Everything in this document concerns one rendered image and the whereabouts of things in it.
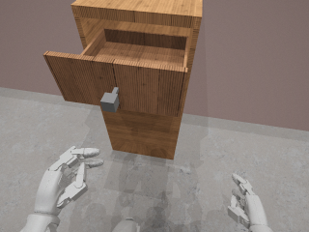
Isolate right robot hand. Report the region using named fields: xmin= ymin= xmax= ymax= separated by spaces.
xmin=228 ymin=173 xmax=268 ymax=230

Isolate robot left forearm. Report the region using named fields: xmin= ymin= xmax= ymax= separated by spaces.
xmin=20 ymin=212 xmax=61 ymax=232

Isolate cabinet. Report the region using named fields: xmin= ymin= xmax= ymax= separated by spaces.
xmin=70 ymin=0 xmax=203 ymax=160

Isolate drawer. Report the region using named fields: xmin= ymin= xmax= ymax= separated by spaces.
xmin=43 ymin=27 xmax=189 ymax=118

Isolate robot left thigh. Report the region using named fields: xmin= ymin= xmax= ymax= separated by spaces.
xmin=112 ymin=219 xmax=141 ymax=232

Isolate left robot hand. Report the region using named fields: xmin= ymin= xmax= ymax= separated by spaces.
xmin=34 ymin=146 xmax=104 ymax=217

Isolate handle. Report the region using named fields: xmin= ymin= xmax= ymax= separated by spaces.
xmin=100 ymin=87 xmax=120 ymax=113

